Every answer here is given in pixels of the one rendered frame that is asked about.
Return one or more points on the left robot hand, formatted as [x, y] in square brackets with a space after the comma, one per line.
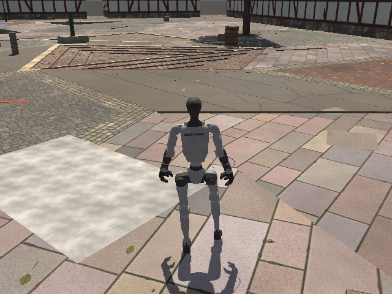
[162, 174]

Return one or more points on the robot left forearm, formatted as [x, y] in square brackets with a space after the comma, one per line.
[165, 162]

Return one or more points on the humanoid robot head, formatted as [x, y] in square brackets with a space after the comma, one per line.
[194, 105]

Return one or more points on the robot left upper arm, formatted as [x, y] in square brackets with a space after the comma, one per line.
[175, 130]

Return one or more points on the robot right forearm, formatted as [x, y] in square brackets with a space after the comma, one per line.
[225, 163]

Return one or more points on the left robot shin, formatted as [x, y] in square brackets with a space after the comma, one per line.
[184, 226]

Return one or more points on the robot right upper arm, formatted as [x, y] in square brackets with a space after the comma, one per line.
[217, 139]

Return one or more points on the right robot hand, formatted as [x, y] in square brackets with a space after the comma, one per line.
[228, 176]

